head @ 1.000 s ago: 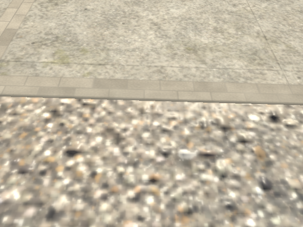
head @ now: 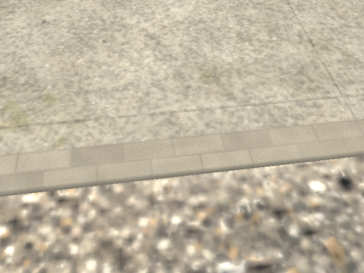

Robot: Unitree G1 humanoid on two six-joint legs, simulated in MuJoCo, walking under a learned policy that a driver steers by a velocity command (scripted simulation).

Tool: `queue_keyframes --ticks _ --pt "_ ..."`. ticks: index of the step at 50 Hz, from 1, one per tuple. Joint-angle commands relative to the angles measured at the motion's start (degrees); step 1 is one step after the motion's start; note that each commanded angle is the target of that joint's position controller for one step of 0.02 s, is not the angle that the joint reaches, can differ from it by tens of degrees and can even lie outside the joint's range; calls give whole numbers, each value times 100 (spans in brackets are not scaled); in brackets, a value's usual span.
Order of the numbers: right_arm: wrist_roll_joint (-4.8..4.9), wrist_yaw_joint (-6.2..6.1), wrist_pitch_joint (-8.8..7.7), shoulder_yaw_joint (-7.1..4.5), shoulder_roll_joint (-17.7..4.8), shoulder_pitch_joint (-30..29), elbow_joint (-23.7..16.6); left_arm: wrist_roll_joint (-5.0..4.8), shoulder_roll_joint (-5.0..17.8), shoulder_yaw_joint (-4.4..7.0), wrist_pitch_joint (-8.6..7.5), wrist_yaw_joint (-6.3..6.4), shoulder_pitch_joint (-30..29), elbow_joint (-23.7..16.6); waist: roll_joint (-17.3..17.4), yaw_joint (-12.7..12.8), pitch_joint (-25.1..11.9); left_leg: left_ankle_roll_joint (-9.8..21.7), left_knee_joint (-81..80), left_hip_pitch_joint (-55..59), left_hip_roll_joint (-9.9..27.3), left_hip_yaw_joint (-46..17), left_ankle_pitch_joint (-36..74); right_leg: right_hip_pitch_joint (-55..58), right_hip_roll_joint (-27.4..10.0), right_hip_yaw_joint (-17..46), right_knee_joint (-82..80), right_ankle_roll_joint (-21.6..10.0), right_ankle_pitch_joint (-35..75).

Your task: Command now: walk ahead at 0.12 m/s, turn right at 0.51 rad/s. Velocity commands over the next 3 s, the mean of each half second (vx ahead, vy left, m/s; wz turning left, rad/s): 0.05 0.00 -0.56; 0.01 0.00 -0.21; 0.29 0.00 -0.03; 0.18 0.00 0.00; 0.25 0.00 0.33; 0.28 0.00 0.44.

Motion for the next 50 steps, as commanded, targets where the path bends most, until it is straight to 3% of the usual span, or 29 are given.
queue_keyframes --ticks 1,5,9,11,12,13,14,15,16,17,18,19,20,26,32,34,35,36,37,38,39,40,42,45,50 --pt "-4 -93 -49 -227 -870 -161 -253 39 154 95 116 20 611 -349 935 108 -791 1192 -1284 469 1583 -829 889 219 -291 42 -409 19 523" --pt "85 -195 76 -299 -1076 -235 -237 56 201 94 116 -121 88 -654 826 -2 -925 1158 -1300 724 1693 -447 687 598 -315 -115 -1470 -74 1047" --pt "206 -161 222 -370 -1259 -112 -172 52 338 149 187 -261 -259 -916 876 -92 -824 975 -1047 1133 1856 -334 439 847 -185 -343 -2270 -251 811" --pt "297 -156 290 -397 -1306 -157 -149 61 331 177 193 -319 -157 -942 849 47 -823 718 -639 1234 1808 -198 350 1263 -44 -529 -3124 -440 1104" --pt "333 -147 323 -389 -1219 -11 -78 89 387 217 186 -309 -25 -901 730 89 -849 468 -267 1123 1641 -47 93 1667 103 -563 -3627 -587 1492" --pt "286 -112 355 -348 -999 315 43 117 686 323 174 -245 214 -856 160 93 -830 43 555 680 1265 285 -428 2269 -50 -72 -4246 -830 2462" --pt "19 -45 351 -248 -637 298 -141 123 1403 478 161 -119 389 -945 -1592 -111 -837 -546 2495 -928 455 817 -2613 3205 -1490 1870 -4391 -1460 4759" --pt "20 -80 321 -273 -723 -209 -389 286 1547 446 42 -152 324 -1103 -1507 105 -985 -682 3704 -1764 -126 -179 -3449 2930 -2017 2829 -4615 -2403 4680" --pt "143 -104 326 -337 -938 -459 -419 314 1340 400 -92 -210 237 -1119 -798 184 -1007 -585 4170 -1888 -62 -667 -3081 2859 -1740 2412 -4714 -2294 4264" --pt "220 -139 334 -360 -951 -374 -389 231 1238 373 -179 -193 -59 -1141 -586 -8 -894 -490 4148 -1983 8 -810 -2514 2800 -1447 1983 -4694 -1952 3973" --pt "175 -199 347 -386 -975 -231 -258 127 1027 314 -191 -162 -346 -1207 -359 -121 -917 -477 4042 -1941 89 -905 -2139 2745 -1249 1746 -4654 -1672 3711" --pt "127 -235 356 -415 -1031 -162 -242 69 912 261 -172 -130 -536 -1255 -441 -209 -896 -498 4006 -1780 78 -926 -1874 2550 -1156 1611 -4655 -1582 3757" --pt "117 -231 346 -423 -1011 -108 -238 93 845 223 -158 -99 -550 -1291 -497 -252 -986 -516 4081 -1566 -1 -913 -1676 2439 -1064 1544 -4654 -1583 3896" --pt "187 -173 323 -324 -756 -127 -286 107 855 201 -117 -2 -424 -1325 -559 -114 -1055 -650 2600 -1151 -113 -972 -1239 2616 -930 1572 -4625 -1587 3336" --pt "233 -57 290 -297 -842 -46 -301 180 822 120 -56 -94 -524 -1259 -682 14 -850 -563 1527 -113 -140 -811 -1505 2123 -926 1832 -4492 -1631 3119" --pt "226 -6 240 -273 -776 145 -257 137 728 55 -36 -98 -647 -1232 -612 -136 -829 -442 645 345 -174 -725 -1095 2095 -819 1856 -4267 -1497 3215" --pt "194 26 207 -254 -729 317 -201 102 657 14 -26 -92 -670 -1204 -525 -273 -811 -343 -200 817 -184 -671 -323 1957 -670 1786 -4162 -1309 3061" --pt "109 33 187 -271 -894 430 -187 129 551 -27 -48 -81 -500 -1163 -309 -238 -877 -202 -465 1358 125 -974 372 1713 -450 1706 -4018 -1023 2544" --pt "4 10 188 -338 -1324 550 -236 250 348 -89 -87 -89 -276 -1172 637 -25 -1046 129 -471 1828 1047 -1841 1561 1308 119 1182 -3218 -672 1482" --pt "-6 13 207 -299 -1292 261 -182 222 300 -76 -121 -104 -216 -1236 1444 233 -823 866 -514 1341 1554 -2365 1672 1070 536 645 -3196 -411 288" --pt "22 18 180 -206 -932 -52 -302 256 532 -37 -129 -94 -367 -1181 1339 131 -761 1047 -656 1014 1545 -2406 1114 1379 334 540 -3115 -249 208" --pt "41 16 156 -181 -863 -118 -297 224 588 0 -120 -86 -561 -1183 1252 69 -703 851 -617 1029 1256 -2197 757 1479 300 495 -3284 -241 631" --pt "113 20 107 -180 -959 -50 -253 258 464 -22 -32 -81 -675 -1153 1154 -3 -662 476 -516 957 899 -1836 297 1835 206 561 -3741 -242 1507" --pt "94 31 91 -131 -925 211 -163 203 474 -13 3 -134 -541 -1050 646 -92 -594 60 -415 749 412 -1307 -569 2127 162 641 -3792 -434 2024" --pt "132 -12 144 -73 -813 265 -120 221 386 -25 -101 -142 -493 -862 130 -199 -508 3 -91 891 203 -1029 -459 2003 91 750 -3971 -447 2283"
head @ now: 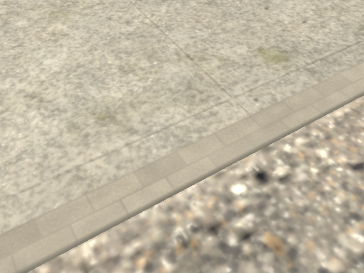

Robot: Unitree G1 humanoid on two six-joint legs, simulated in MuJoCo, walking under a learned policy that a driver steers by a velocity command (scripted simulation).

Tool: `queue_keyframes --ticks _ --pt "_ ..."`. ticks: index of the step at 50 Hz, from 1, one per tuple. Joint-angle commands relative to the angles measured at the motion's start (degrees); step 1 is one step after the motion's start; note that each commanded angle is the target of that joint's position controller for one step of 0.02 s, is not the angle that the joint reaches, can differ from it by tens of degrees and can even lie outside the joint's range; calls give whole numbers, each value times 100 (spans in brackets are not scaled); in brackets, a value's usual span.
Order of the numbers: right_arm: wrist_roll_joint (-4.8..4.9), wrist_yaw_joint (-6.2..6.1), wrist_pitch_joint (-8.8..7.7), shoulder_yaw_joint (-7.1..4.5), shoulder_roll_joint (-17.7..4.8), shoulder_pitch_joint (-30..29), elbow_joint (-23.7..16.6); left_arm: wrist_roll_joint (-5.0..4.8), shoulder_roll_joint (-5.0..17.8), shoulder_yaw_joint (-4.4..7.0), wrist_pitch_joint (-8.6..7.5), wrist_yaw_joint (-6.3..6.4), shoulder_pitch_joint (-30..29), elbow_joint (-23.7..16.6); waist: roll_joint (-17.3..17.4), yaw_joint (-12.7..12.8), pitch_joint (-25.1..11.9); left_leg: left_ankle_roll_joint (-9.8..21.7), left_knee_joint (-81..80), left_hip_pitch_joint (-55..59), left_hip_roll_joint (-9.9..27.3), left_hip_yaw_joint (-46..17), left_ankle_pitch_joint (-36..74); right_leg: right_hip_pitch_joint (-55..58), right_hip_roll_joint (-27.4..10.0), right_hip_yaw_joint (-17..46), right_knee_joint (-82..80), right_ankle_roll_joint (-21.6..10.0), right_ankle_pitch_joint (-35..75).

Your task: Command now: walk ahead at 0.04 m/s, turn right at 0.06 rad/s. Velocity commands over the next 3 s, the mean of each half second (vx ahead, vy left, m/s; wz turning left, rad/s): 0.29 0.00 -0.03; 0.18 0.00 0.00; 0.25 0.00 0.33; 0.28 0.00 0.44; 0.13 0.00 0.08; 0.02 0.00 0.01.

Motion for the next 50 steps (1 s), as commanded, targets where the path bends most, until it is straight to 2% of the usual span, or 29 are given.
queue_keyframes --ticks 1,3,5,9,11,12,13,14,15,16,18,21,24,26,28,30,31,32,33,34,35,36,37,38,40,42,44,47,50 --pt "5 -37 -28 -138 -713 -6 -241 -4 507 129 -125 17 -1 -221 -58 -72 -441 214 -529 18 360 -348 68 244 -306 294 -368 -208 651" --pt "81 -42 20 -177 -831 42 -210 -70 559 157 -136 32 114 -152 45 -82 -130 382 -559 -193 290 -402 -1591 -204 -103 129 -248 -321 -1321" --pt "152 -68 -19 -183 -876 122 -244 -124 541 145 -258 40 118 -212 187 -109 376 668 -803 -380 561 -881 -2590 -847 -126 114 -123 -426 -2096" --pt "190 -56 -184 -287 -1144 443 -162 -204 339 117 -600 -47 42 -293 858 -81 472 1287 -1542 13 1616 -2334 -2726 -1194 -134 -477 765 -394 -885" --pt "221 -2 -178 -258 -1045 139 -282 -224 353 139 -673 -92 466 -144 838 197 425 1141 -1327 -598 1421 -1964 -2052 -212 -176 -464 221 -546 -737" --pt "224 23 -185 -197 -847 -226 -432 -222 481 196 -701 -107 944 48 582 436 371 843 -801 -1002 964 -1288 -1377 443 -275 -153 -226 -659 -703" --pt "200 37 -260 -118 -569 -468 -619 -235 853 312 -735 -100 1454 224 -409 522 260 391 604 -1694 203 -277 -565 1196 -841 1068 -826 -966 -708" --pt "173 28 -406 -134 -642 -567 -792 -218 1334 456 -746 -157 1956 288 -1563 698 64 116 2159 -2815 -247 173 -592 2250 -1815 2871 -1449 -1542 56" --pt "206 33 -484 -201 -868 -578 -796 -129 1088 373 -775 -176 2074 266 -1273 690 7 137 3250 -3683 -163 -268 -1674 2703 -2200 3398 -1466 -1834 802" --pt "291 71 -510 -212 -869 -435 -764 -89 885 305 -786 -177 1952 233 -741 507 6 273 3810 -4053 78 -453 -1544 2881 -2202 3053 -1304 -1766 1141" --pt "280 153 -492 -168 -697 -516 -757 -103 640 206 -737 -172 1767 204 -248 397 84 412 3796 -4372 434 -343 -798 2850 -1992 2127 -1436 -1492 1687" --pt "211 307 -437 -114 -460 -695 -834 -137 432 107 -604 -112 1643 218 -454 314 171 245 2853 -3748 542 -21 76 2171 -1531 1098 -1896 -1205 2103" --pt "136 375 -443 3 -212 -1225 -1055 -140 661 132 -562 8 1473 177 -398 357 374 25 1231 -2645 256 315 1174 1132 -1112 294 -2150 -1046 2246" --pt "143 369 -442 -24 -329 -1370 -1150 -112 849 172 -554 41 1669 277 -606 384 331 -18 593 -1763 -11 431 1738 767 -1120 131 -2141 -963 2707" --pt "174 343 -420 -117 -590 -1210 -1175 -156 900 195 -566 47 1597 339 -768 190 224 118 246 -1322 -43 200 2028 917 -1248 114 -1893 -795 3085" --pt "103 285 -413 -248 -862 -574 -988 -165 926 215 -562 57 1322 312 -807 -217 -172 332 70 -614 -187 156 2073 1198 -1228 31 -1155 -558 4105" --pt "64 243 -404 -331 -999 77 -763 -150 885 206 -540 62 1217 280 -719 -534 -548 465 -70 168 -254 208 2288 1141 -1043 -73 -405 -402 4454" --pt "10 178 -393 -393 -1208 622 -620 -91 796 175 -534 68 1290 236 -438 -729 -962 628 -5 1218 157 -75 3434 601 -755 -184 608 -178 3753" --pt "-170 129 -355 -431 -1612 1086 -582 54 309 30 -545 55 1973 210 921 -494 -1854 1372 388 3026 1701 -1714 5338 -889 -122 -345 2785 148 479" --pt "-124 193 -301 -332 -1350 1134 -533 -95 -8 -68 -538 22 2820 515 1751 -235 -2948 2139 -300 3393 2528 -3464 5304 -1284 343 345 4245 293 -2436" --pt "39 232 -243 -310 -1135 637 -612 -232 580 86 -481 2 2546 589 1059 -226 -2341 1969 -739 2401 2229 -3109 3706 -1423 11 495 4657 303 -2163" --pt "112 232 -218 -238 -865 112 -678 -268 714 120 -409 31 1827 409 650 -168 -1372 1701 -921 1519 1934 -2378 2703 -1768 -267 106 4543 279 -1875" --pt "74 236 -218 -152 -628 -246 -689 -192 684 129 -329 102 1398 341 237 -58 -838 1498 -1170 602 1631 -1894 2269 -1664 -489 -1 4156 278 -1527" --pt "-11 233 -237 -125 -544 -475 -680 -110 636 157 -221 170 1340 315 318 110 -661 1366 -1375 -107 1450 -1570 1907 -1257 -680 37 3732 257 -1217" --pt "-135 238 -254 -150 -581 -664 -578 -58 410 131 -95 222 1500 365 603 306 -549 1302 -1665 -957 1151 -1096 1656 -498 -712 -92 3067 242 -910" --pt "-143 189 -274 -156 -588 -665 -476 -36 287 88 -88 265 1384 333 685 325 -606 1380 -1702 -1079 1090 -861 1701 -241 -712 -157 2186 248 -885" --pt "-99 117 -230 -188 -694 -558 -396 -23 293 56 -93 254 1082 287 656 196 -714 1385 -1756 -965 1124 -896 974 -71 -733 -169 1502 230 -521" --pt "70 17 -83 -347 -1203 -301 -339 -63 578 126 -140 189 817 229 736 85 -608 1343 -2163 -949 1336 -1431 -1201 -179 -525 -471 1380 128 -379" --pt "209 -50 -19 -341 -1126 -258 -349 -75 500 124 -275 119 727 294 559 192 -319 1214 -2205 -989 1391 -1595 -1784 -64 -506 -571 699 -123 -384"
Over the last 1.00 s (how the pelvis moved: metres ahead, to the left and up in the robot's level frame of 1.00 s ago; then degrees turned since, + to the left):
0.08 -0.01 0.00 -22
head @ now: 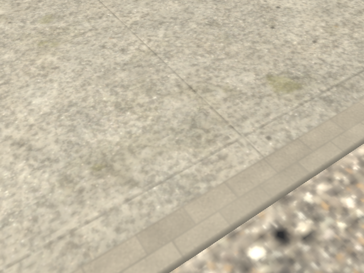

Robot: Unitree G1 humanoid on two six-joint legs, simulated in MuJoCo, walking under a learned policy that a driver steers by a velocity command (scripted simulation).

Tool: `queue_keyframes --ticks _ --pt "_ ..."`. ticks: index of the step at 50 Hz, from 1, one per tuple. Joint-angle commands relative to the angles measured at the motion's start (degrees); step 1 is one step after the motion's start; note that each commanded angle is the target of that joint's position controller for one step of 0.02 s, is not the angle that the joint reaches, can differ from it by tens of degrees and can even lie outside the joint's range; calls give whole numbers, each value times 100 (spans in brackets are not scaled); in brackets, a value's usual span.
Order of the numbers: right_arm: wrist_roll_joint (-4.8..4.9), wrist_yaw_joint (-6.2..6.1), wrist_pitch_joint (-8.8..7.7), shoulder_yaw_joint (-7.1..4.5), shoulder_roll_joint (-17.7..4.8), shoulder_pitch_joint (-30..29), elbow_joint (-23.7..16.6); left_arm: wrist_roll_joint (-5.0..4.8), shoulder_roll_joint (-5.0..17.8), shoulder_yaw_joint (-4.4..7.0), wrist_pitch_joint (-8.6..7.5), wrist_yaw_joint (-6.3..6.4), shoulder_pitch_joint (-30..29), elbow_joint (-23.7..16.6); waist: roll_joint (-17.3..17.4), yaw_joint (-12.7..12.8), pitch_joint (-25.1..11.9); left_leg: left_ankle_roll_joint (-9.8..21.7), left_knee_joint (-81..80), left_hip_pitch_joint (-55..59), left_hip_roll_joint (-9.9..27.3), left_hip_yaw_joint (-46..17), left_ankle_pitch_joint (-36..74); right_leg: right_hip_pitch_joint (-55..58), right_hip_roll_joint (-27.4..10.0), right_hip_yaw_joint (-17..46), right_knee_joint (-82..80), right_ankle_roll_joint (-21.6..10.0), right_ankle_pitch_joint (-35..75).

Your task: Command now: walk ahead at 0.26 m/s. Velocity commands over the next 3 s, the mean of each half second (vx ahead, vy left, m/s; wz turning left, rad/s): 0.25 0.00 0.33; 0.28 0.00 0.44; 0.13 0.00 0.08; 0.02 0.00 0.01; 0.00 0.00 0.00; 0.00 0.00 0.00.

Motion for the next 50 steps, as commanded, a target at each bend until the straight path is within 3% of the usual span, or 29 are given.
queue_keyframes --ticks 1,2,3,4,5,6,7,9,11,15,17,21,23,24,25,26,27,28,29,30,32,37,42,45,46,47,48,49,50 --pt "158 -97 -17 -240 -1009 -454 -453 0 504 162 -165 -48 626 -10 443 413 -156 679 -1456 -620 1639 -1798 -2822 1091 128 -286 -737 -272 252" --pt "182 -97 0 -210 -895 -439 -455 19 467 171 -204 -55 793 101 356 516 -110 549 -1257 -835 1430 -1682 -2876 1486 198 -319 -1180 -382 241" --pt "178 -83 -1 -135 -644 -547 -526 36 575 203 -247 -34 1074 186 49 650 -24 314 -669 -1238 1092 -1425 -2726 1901 -115 118 -1796 -577 -145" --pt "147 -46 -61 -29 -189 -788 -700 60 944 294 -281 21 1552 297 -906 778 -52 -74 915 -2285 400 -656 -2403 2581 -1111 1463 -2535 -957 -1226" --pt "190 -17 -175 -72 -309 -874 -831 53 1356 431 -318 -9 1474 296 -1701 741 386 -103 2138 -3152 4 -352 -2173 2329 -1989 2946 -3276 -1430 -2253" --pt "193 1 -247 -196 -675 -779 -755 102 1035 352 -454 10 1152 159 -1124 584 539 -16 2829 -3265 253 -1041 -1790 2198 -1937 2866 -3293 -1399 -1997" --pt "229 41 -259 -244 -723 -470 -622 61 849 310 -553 16 798 77 -987 328 466 17 3036 -3410 273 -1243 -1329 2381 -1722 2340 -3229 -1142 -1389" --pt "133 49 -235 -280 -700 -378 -503 -43 719 290 -616 5 576 11 -740 287 311 -113 3189 -3409 427 -1245 -731 2625 -1505 1437 -3242 -816 -280" --pt "69 77 -157 -272 -496 -432 -501 85 568 234 -617 15 528 20 -548 271 260 -348 3267 -2957 426 -979 -252 2303 -1236 488 -3106 -717 1453" --pt "41 179 -22 -154 -154 -958 -910 57 820 290 -464 100 495 43 -690 426 329 -638 2216 -1946 573 -285 438 1522 -930 -714 -2860 -675 2870" --pt "42 254 21 -148 -176 -1139 -1096 -1 1002 340 -392 112 622 95 -755 505 299 -584 1770 -1550 523 -73 367 1512 -985 -878 -2608 -681 3145" --pt "50 347 74 -298 -547 -729 -1197 -170 1213 442 -309 111 339 10 -845 205 -14 -206 1219 -921 319 133 -260 1882 -1242 -894 -1569 -568 4445" --pt "23 251 64 -544 -1014 399 -900 -180 1082 411 -303 86 404 -14 -356 -332 -646 156 334 753 -61 157 772 1481 -797 -1172 194 -183 4431" --pt "-9 74 100 -690 -1607 910 -879 87 747 286 -352 32 584 -177 798 -404 -1238 662 578 2428 1163 -1466 3255 -115 -450 -1191 2058 246 1451" --pt "-119 60 68 -669 -1984 700 -1071 180 337 117 -439 -30 1017 -397 1580 38 -2242 2125 336 3504 2682 -4145 4097 -1532 601 -354 3828 540 -2398" --pt "-94 84 81 -581 -1574 769 -1152 -35 816 227 -459 -82 658 -341 754 -333 -2481 2055 -32 3121 2477 -3788 2981 -1611 350 477 4223 467 -1948" --pt "-29 76 53 -509 -1285 353 -1191 -155 875 234 -438 -67 245 -479 670 -248 -1710 1745 -162 2502 2171 -3117 2032 -1966 185 375 4077 338 -1409" --pt "67 46 61 -448 -1044 -9 -1231 -75 852 245 -377 29 99 -420 191 -92 -1127 1337 -298 1717 1794 -2625 1318 -1935 -42 339 3613 318 -939" --pt "118 23 87 -407 -899 -176 -1248 33 935 293 -315 104 60 -442 165 40 -872 1137 -484 1001 1563 -2429 399 -1669 -177 368 3090 289 -589" --pt "72 11 93 -395 -887 -262 -1286 62 949 317 -268 101 88 -480 309 167 -760 1079 -708 424 1369 -2356 -387 -1275 -193 342 2806 239 -313" --pt "6 -35 42 -418 -945 -298 -1360 79 768 280 -283 62 101 -574 581 230 -673 1138 -1030 17 1198 -2436 -1424 -1078 -94 266 2245 202 33" --pt "59 -151 -11 -475 -1108 -65 -1422 48 631 190 -447 -41 -473 -817 669 43 -529 1035 -1081 -5 1134 -2604 -1721 -941 107 306 547 283 604" --pt "53 -93 15 -413 -1046 361 -1321 -52 636 149 -599 -185 -656 -908 704 -150 -494 911 -865 -1 1241 -2727 -1975 -293 226 107 -355 192 763" --pt "51 -40 39 -324 -922 364 -1308 -74 606 168 -683 -213 -361 -857 624 113 -358 705 -525 -302 1069 -2793 -2460 622 318 -69 -1183 -84 779" --pt "41 -32 36 -263 -759 344 -1317 -55 642 190 -700 -192 -99 -797 550 263 -352 549 -234 -546 878 -2706 -2548 1103 182 32 -1421 -182 645" --pt "30 -31 3 -157 -425 195 -1388 8 875 242 -720 -146 472 -705 113 491 -439 266 747 -1189 543 -2298 -2556 1843 -548 817 -1739 -440 178" --pt "50 -28 -96 -64 -55 307 -1520 143 1371 346 -677 -134 765 -631 -1117 339 -397 -68 2222 -2248 -233 -1139 -2366 2498 -1459 2424 -2384 -996 -505" --pt "70 -55 -186 -179 -579 4 -1693 151 1432 425 -656 -194 1011 -532 -1456 470 -6 -171 3103 -3192 -78 -1008 -2797 2394 -2068 3687 -2680 -1579 -750" --pt "52 -52 -219 -277 -884 29 -1606 68 1105 336 -668 -198 793 -627 -957 386 140 -220 3575 -3258 165 -1238 -2444 2290 -1914 3340 -2547 -1586 -201"
Over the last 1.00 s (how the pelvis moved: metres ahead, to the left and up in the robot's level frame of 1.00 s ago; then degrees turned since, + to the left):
0.28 0.03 0.00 -1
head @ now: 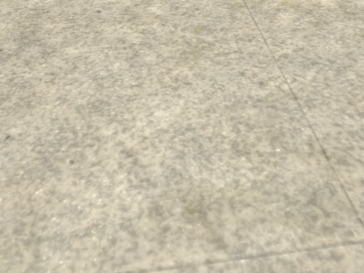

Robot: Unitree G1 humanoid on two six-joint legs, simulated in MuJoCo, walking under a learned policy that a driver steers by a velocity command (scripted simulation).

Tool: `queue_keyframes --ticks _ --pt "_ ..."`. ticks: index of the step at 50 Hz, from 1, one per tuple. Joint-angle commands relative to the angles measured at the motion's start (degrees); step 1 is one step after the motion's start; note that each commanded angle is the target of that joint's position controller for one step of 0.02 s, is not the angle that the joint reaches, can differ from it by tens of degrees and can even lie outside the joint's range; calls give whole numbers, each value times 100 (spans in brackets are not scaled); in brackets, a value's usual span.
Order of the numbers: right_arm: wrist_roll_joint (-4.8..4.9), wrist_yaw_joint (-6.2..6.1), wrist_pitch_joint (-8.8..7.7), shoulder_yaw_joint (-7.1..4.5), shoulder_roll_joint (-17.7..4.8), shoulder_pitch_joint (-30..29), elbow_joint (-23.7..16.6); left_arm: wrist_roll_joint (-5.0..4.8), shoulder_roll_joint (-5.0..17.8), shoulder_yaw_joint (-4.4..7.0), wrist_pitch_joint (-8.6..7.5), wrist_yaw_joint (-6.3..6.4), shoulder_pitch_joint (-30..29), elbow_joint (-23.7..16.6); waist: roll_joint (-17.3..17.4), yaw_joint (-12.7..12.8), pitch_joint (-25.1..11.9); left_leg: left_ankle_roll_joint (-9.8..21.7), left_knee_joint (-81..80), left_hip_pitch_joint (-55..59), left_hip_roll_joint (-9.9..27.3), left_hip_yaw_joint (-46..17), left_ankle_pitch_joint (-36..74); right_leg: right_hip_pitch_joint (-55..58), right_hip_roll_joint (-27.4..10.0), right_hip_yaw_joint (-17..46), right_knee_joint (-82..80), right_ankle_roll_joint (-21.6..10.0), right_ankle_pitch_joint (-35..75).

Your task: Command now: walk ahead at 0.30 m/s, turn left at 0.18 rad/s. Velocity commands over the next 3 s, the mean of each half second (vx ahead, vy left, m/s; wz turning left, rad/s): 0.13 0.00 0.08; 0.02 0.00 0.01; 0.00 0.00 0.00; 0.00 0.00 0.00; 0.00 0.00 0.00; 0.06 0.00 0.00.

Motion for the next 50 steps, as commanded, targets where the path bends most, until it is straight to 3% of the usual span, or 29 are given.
queue_keyframes --ticks 1,3,5,7,8,11,14,15,16,17,18,19,22,23,24,25,28,30,37,50 --pt "-35 6 -212 -180 -741 -418 -547 -23 846 242 -12 4 591 -187 -998 194 453 -140 1587 -2649 461 -59 -160 1933 -1971 2753 -1463 -1216 81" --pt "-93 27 -144 -173 -582 -408 -460 -51 741 181 64 23 253 -255 -982 83 344 -333 1393 -2233 657 203 433 1703 -1601 1812 -1453 -978 1901" --pt "-90 48 -88 -86 -236 -454 -405 -5 691 155 118 45 148 -229 -959 39 172 -495 888 -1412 619 523 927 1244 -1230 962 -1409 -884 3332" --pt "-79 62 -56 -1 2 -640 -404 -33 730 164 182 70 119 -161 -1040 86 61 -530 20 -642 573 698 1408 961 -962 410 -1319 -781 3707" --pt "-77 65 -46 1 -1 -772 -422 -53 802 186 212 73 233 -97 -1109 163 21 -526 -305 -413 525 750 1602 971 -953 353 -1286 -779 3741" --pt "-50 80 -33 -56 -180 -982 -482 -126 907 219 292 66 440 42 -1149 267 19 -421 -940 -126 461 761 1822 1177 -1146 526 -1137 -848 3565" --pt "-99 76 -73 -128 -292 -723 -388 -209 817 189 325 67 365 107 -901 29 -10 -109 -2187 775 410 758 2701 1136 -1062 652 -726 -623 2789" --pt "-152 20 -82 -191 -545 -567 -376 -132 696 150 284 58 524 155 -640 16 -194 47 -2262 1496 796 352 3894 903 -838 517 -421 -357 2417" --pt "-244 -50 -59 -259 -924 -315 -414 63 492 72 207 31 749 107 18 122 -742 409 -1649 2674 1581 -326 5854 234 -483 261 216 -47 1112" --pt "-243 -75 21 -171 -598 -252 -272 50 156 -47 218 49 1143 203 856 217 -1200 1134 -1570 3016 2130 -861 5863 -111 -340 136 631 252 -375" --pt "-153 -53 79 -62 -202 -362 -254 22 316 -33 296 67 817 191 826 90 -974 1274 -1829 2619 2134 -1093 5219 -170 -346 204 757 403 -1309" --pt "-153 -30 101 -6 -113 -589 -226 -17 396 -7 376 79 581 119 716 141 -669 1160 -1964 2297 2012 -1052 4561 -279 -376 227 700 443 -1448" --pt "-127 31 104 -48 -354 -1304 -319 59 459 4 586 141 699 262 441 440 -216 522 -2039 1047 1405 -390 2903 637 -374 170 -377 379 1" --pt "-118 37 102 -46 -322 -1235 -265 83 569 5 617 142 645 237 331 350 -86 291 -2014 793 1174 -178 2141 793 -429 202 -550 322 285" --pt "-91 42 97 -51 -303 -1233 -267 27 735 60 618 130 667 334 -110 214 232 160 -1957 944 883 135 1823 346 -367 115 -380 235 -47" --pt "-120 35 77 -38 -292 -1214 -210 -4 616 34 598 124 529 323 -146 208 309 117 -1832 1017 863 125 2083 299 -340 93 -382 193 9" --pt "-89 -6 16 -54 -279 -1078 -33 10 550 35 523 155 435 372 -223 169 47 237 -1465 1365 894 161 3636 545 -391 139 -379 264 757" --pt "-77 -17 24 -62 -255 -1029 86 -17 514 33 510 166 449 443 -247 161 -116 292 -1370 1548 921 161 4058 655 -376 119 -335 298 943" --pt "-66 -25 104 -85 -245 -1113 488 -28 475 51 630 210 371 669 -203 169 117 241 -1502 1403 863 211 3423 748 -317 73 -438 289 615" --pt "-50 -149 186 -85 -284 -1135 1255 -33 340 19 572 243 519 1196 -176 101 444 108 -1751 1338 774 268 2311 528 -249 -10 -647 246 76"
Over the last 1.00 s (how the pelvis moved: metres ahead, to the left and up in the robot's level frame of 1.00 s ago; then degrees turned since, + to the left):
0.28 0.04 0.00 26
